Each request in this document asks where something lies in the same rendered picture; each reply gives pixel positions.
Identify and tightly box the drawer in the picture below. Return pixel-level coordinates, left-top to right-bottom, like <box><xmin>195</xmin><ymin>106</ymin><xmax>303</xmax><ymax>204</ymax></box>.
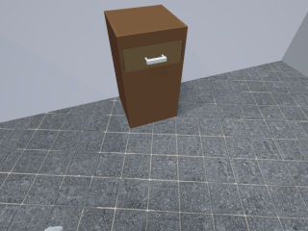
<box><xmin>121</xmin><ymin>40</ymin><xmax>183</xmax><ymax>72</ymax></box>

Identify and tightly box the cabinet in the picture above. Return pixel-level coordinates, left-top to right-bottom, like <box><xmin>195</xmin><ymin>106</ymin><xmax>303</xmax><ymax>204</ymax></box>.
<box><xmin>104</xmin><ymin>5</ymin><xmax>188</xmax><ymax>129</ymax></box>

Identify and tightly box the handle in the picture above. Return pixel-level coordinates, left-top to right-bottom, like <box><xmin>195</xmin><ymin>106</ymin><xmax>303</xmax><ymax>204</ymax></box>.
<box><xmin>145</xmin><ymin>54</ymin><xmax>167</xmax><ymax>65</ymax></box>

